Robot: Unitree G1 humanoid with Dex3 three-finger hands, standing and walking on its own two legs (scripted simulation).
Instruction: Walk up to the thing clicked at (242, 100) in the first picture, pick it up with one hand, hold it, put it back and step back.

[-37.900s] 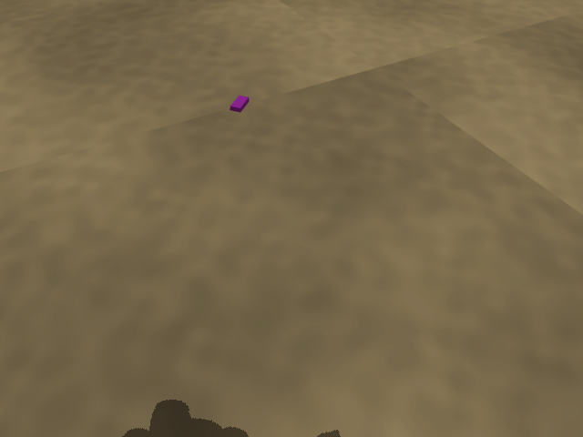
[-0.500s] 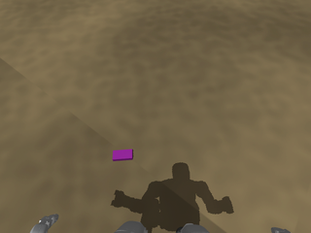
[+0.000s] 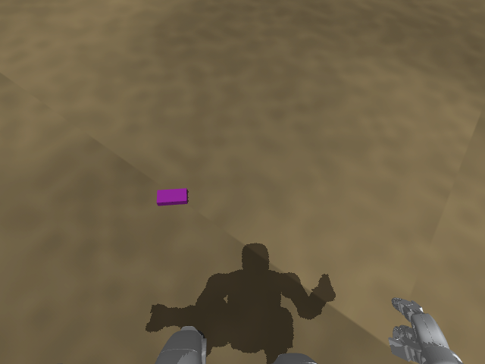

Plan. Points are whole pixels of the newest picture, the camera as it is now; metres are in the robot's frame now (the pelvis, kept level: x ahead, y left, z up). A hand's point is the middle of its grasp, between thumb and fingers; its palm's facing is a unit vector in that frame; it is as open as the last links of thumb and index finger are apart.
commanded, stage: step back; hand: left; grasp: from above
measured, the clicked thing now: (172, 197) +0.79 +0.31 -0.74
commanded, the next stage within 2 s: stand in 1.64 s
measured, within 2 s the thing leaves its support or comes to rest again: neither
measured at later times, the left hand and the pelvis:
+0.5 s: hand out of the picture -0.06 +0.24 -0.14, palm faces +0.09 -0.93 -0.35, open 7.4 cm; pelvis -0.17 -0.03 +0.01, yaw +7 degrees
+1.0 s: hand out of the picture -0.24 +0.22 -0.13, palm faces +0.08 -0.91 -0.41, open 7.4 cm; pelvis -0.26 -0.06 +0.01, yaw +5 degrees
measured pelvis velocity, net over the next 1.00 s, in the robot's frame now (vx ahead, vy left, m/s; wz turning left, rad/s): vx -0.26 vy -0.06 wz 0.08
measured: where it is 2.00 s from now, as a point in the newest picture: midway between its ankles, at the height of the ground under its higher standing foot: outside the picture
